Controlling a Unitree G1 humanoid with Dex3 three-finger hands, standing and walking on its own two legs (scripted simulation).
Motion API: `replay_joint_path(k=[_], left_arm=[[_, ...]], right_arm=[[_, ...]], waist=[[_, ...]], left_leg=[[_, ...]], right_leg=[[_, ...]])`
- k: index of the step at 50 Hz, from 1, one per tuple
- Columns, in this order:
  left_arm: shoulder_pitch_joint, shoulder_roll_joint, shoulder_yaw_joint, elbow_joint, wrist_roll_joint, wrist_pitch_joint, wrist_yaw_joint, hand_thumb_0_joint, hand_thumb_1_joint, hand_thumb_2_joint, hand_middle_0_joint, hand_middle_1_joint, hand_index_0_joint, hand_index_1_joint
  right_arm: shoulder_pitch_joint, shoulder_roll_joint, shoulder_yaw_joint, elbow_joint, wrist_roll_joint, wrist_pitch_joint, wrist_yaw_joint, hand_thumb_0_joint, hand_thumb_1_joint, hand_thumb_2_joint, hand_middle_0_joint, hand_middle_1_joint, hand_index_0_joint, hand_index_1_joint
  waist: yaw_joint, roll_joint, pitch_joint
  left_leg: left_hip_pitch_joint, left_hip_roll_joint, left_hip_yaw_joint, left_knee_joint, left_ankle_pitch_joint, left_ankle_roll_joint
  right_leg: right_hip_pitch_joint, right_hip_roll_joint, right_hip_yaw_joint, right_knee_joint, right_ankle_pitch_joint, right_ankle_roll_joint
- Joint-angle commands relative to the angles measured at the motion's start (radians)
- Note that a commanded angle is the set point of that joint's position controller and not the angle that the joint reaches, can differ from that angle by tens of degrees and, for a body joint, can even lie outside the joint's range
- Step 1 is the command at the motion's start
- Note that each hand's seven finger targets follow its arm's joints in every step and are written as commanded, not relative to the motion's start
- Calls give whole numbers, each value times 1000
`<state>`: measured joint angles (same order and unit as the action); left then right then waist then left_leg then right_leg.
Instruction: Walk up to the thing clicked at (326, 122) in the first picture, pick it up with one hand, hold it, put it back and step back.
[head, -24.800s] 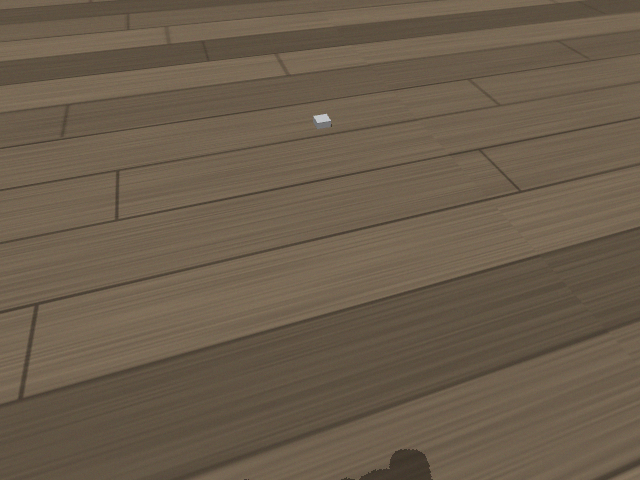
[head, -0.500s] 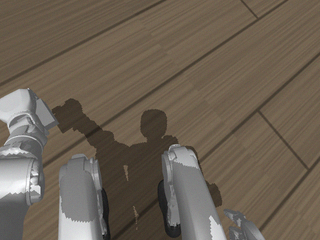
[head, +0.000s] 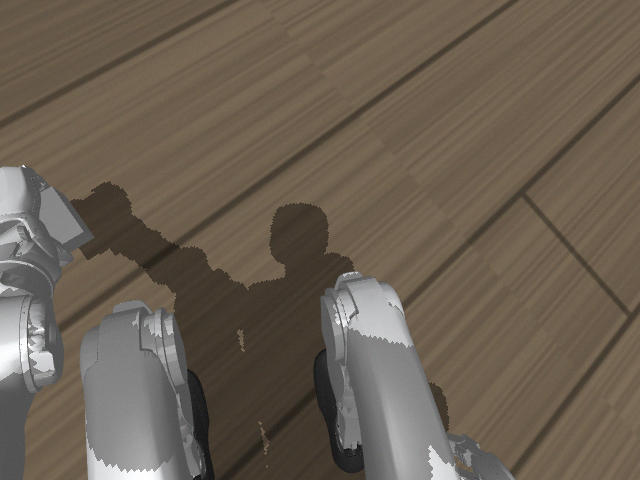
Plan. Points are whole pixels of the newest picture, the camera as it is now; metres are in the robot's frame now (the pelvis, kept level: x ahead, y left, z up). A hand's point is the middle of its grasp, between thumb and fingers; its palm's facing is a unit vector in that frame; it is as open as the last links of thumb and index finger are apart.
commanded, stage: crouch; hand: left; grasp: from above
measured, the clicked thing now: (45, 229) +0.44 +0.31 -0.20
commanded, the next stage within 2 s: lower in 0.02 s
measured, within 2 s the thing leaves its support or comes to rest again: rests again in 1.42 s
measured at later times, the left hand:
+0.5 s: hand (53, 235) +0.44 +0.31 -0.22, palm faces -0.36 -0.25 -0.90, open 10.2 cm
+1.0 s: hand (67, 239) +0.44 +0.31 -0.26, palm faces -0.38 -0.27 -0.89, open 10.2 cm
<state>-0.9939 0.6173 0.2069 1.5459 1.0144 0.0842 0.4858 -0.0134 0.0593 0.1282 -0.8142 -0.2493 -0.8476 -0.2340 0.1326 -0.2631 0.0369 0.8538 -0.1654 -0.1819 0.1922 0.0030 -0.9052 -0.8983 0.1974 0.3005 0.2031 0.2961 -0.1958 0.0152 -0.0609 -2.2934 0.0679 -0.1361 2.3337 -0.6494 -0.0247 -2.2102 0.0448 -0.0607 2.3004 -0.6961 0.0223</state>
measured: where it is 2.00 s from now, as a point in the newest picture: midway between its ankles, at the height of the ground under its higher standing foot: (270, 442)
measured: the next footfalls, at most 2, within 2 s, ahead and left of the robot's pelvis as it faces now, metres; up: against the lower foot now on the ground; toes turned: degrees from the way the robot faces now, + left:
none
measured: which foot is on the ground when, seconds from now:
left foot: down 0.00-1.00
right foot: down 0.00-1.00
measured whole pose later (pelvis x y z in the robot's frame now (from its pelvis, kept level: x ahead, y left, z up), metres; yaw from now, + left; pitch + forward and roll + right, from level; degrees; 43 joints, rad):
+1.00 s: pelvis +0.01 +0.01 -0.04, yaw -5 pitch +30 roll -10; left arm -1.02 0.81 0.30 1.72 1.06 -0.01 0.62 -0.03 -0.01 0.34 -0.77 -0.32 -0.79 -0.34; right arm 0.12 -0.30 0.15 0.81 -0.23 -0.25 0.29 0.00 -0.91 -0.90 0.20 0.30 0.20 0.30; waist -0.28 -0.07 0.10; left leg -2.37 0.07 -0.23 2.51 -0.69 -0.03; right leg -2.26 0.08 -0.13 2.41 -0.70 0.04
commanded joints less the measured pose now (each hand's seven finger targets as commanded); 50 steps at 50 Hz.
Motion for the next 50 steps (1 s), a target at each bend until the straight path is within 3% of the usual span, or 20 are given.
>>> replay_joint_path(k=[1, 2, 3, 5, 11, 20, 26, 27, 29, 32, 34, 35, 36, 39, 42, 44, 45, 46, 48, 50], left_arm=[[-309, 284, 0, -139, 19, -5, 48, 0, 693, 437, -1141, -358, -1138, -361], [-306, 278, 11, -130, 15, -5, 53, 0, 692, 449, -1146, -347, -1139, -355], [-319, 270, 4, -135, 18, -8, 54, 0, 709, 458, -1159, -355, -1151, -362], [-322, 288, 16, -146, 20, -10, 59, 0, 700, 495, -1166, -358, -1150, -374], [-299, 271, -9, -73, 17, -25, 59, 0, 612, 475, -1123, -340, -1101, -363], [-316, 356, 52, -71, 40, -57, 117, 0, 609, 520, -1102, -408, -1086, -425], [-295, 355, 60, -61, 46, -52, 139, 0, 583, 556, -1082, -431, -1062, -451], [-298, 345, 52, -55, 49, -50, 139, 0, 601, 567, -1094, -449, -1076, -467], [-293, 354, 66, -61, 38, -49, 143, 0, 580, 615, -1093, -404, -1061, -436], [-274, 352, 37, -28, 42, -51, 131, 0, 565, 596, -1067, -422, -1043, -447], [-283, 396, 66, -51, 43, -61, 136, 0, 541, 604, -1063, -396, -1031, -428], [-258, 369, 49, -8, 40, -60, 136, 0, 533, 598, -1056, -390, -1024, -422], [-263, 408, 79, -27, 46, -64, 143, 0, 546, 581, -1055, -398, -1029, -424], [-268, 381, 63, 6, 42, -72, 153, 0, 553, 571, -1054, -414, -1033, -435], [-261, 450, 106, 24, 50, -75, 172, 0, 561, 581, -1053, -414, -1032, -434], [-268, 453, 105, 43, 57, -78, 173, 0, 572, 606, -1065, -426, -1041, -449], [-286, 423, 80, 29, 49, -84, 172, 0, 571, 599, -1068, -414, -1042, -439], [-317, 406, 45, 47, 48, -91, 169, 0, 581, 573, -1067, -421, -1048, -439], [-293, 465, 85, 62, 46, -99, 183, 0, 593, 569, -1062, -437, -1049, -449], [-278, 488, 93, 59, 56, -105, 186, 0, 610, 561, -1082, -423, -1067, -437]], right_arm=[[213, -229, -58, -9, 9, -9, -2, 0, -898, -901, 200, 300, 200, 300], [214, -236, -60, -11, 12, -8, -2, 0, -897, -901, 200, 300, 200, 300], [220, -232, -56, -15, 9, -8, 0, 0, -898, -901, 200, 300, 200, 300], [214, -241, -57, -12, 11, -9, 2, 0, -900, -902, 200, 300, 200, 300], [216, -238, -42, -8, 4, -12, 13, 0, -903, -902, 200, 300, 200, 300], [208, -257, -15, -24, -20, -22, 30, 0, -906, -903, 200, 300, 199, 300], [198, -263, -12, -30, -27, -23, 46, 0, -907, -903, 200, 300, 200, 300], [210, -261, -11, -26, -31, -24, 50, 0, -909, -903, 200, 300, 199, 300], [205, -263, -9, -27, -30, -25, 55, 0, -898, -899, 200, 300, 200, 300], [204, -265, -4, -25, -32, -29, 64, 0, -898, -899, 200, 300, 200, 300], [219, -279, 2, -24, -34, -33, 68, 0, -897, -898, 200, 300, 200, 300], [202, -275, 9, -32, -33, -34, 70, 0, -896, -898, 200, 300, 200, 300], [226, -289, 5, -19, -37, -37, 71, 0, -897, -898, 200, 300, 200, 300], [213, -288, 16, -32, -39, -46, 80, 0, -899, -899, 200, 300, 200, 300], [230, -307, 25, -24, -45, -50, 82, 0, -897, -898, 200, 300, 200, 300], [234, -306, 27, -24, -51, -52, 86, 0, -897, -898, 200, 300, 200, 300], [214, -304, 31, -38, -48, -56, 86, 0, -897, -899, 200, 300, 200, 300], [207, -301, 40, -38, -53, -66, 90, 0, -899, -899, 200, 300, 200, 300], [214, -323, 40, -33, -56, -77, 90, 0, -897, -898, 200, 300, 200, 300], [224, -327, 45, -28, -62, -82, 92, 0, -898, -899, 200, 300, 200, 300]], waist=[[-7, 228, -696], [-3, 229, -687], [-20, 235, -679], [-7, 245, -693], [-34, 193, -619], [-34, 251, -647], [-42, 294, -643], [-62, 295, -626], [-56, 288, -633], [-69, 270, -596], [-70, 275, -598], [-65, 266, -588], [-81, 274, -591], [-87, 275, -576], [-91, 298, -562], [-102, 285, -541], [-103, 301, -539], [-127, 310, -514], [-122, 290, -503], [-115, 289, -509]], left_leg=[[494, -24, 103, -198, 127, 48], [496, -22, 99, -201, 114, 46], [492, -21, 97, -195, 116, 46], [491, -23, 90, -197, 117, 44], [424, -22, 92, -152, 118, 51], [418, -17, 85, -106, 128, 48], [458, -10, 69, -94, 139, 43], [456, -10, 70, -87, 152, 42], [449, -9, 66, -84, 157, 44], [420, -8, 61, -62, 155, 50], [427, -8, 58, -60, 175, 49], [425, -5, 54, -57, 166, 48], [441, -4, 50, -53, 186, 47], [443, -2, 43, -54, 177, 45], [425, -1, 42, -48, 178, 45], [418, 2, 38, -42, 164, 46], [427, 3, 34, -47, 155, 42], [420, 1, 29, -45, 131, 43], [413, 3, 25, -36, 124, 46], [398, 2, 30, -28, 129, 48]], right_leg=[[335, 30, -85, -256, 191, -52], [315, 30, -90, -251, 177, -54], [318, 29, -92, -250, 185, -53], [301, 30, -98, -234, 184, -55], [300, 36, -96, -226, 195, -46], [315, 40, -112, -186, 211, -43], [281, 46, -135, -159, 225, -47], [289, 45, -135, -155, 242, -46], [300, 48, -136, -155, 248, -45], [292, 51, -135, -152, 256, -41], [312, 50, -141, -146, 270, -42], [301, 52, -145, -144, 260, -42], [307, 51, -150, -141, 280, -41], [301, 56, -158, -138, 274, -44], [315, 54, -160, -132, 274, -43], [308, 57, -163, -134, 264, -42], [294, 58, -167, -134, 250, -45], [277, 57, -171, -128, 233, -46], [288, 58, -174, -138, 228, -41], [314, 59, -167, -140, 236, -38]])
